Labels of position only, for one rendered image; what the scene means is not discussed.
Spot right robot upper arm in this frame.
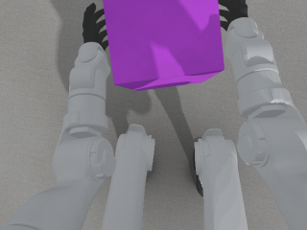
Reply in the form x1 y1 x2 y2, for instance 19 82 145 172
236 117 307 230

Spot robot left forearm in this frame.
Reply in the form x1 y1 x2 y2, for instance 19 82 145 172
52 41 111 169

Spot robot right foot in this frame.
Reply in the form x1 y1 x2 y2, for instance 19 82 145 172
193 150 203 196

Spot right robot shin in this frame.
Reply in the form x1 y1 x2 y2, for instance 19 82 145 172
199 128 238 186

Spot robot right hand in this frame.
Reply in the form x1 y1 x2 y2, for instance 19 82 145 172
218 0 248 31

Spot carton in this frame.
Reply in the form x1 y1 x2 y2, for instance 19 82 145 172
103 0 224 91

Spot left robot upper arm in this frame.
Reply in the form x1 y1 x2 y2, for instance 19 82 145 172
0 136 116 230

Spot robot right forearm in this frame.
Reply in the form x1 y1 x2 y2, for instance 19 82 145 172
224 17 307 126

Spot robot left hand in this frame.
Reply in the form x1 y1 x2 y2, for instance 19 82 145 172
83 3 108 51

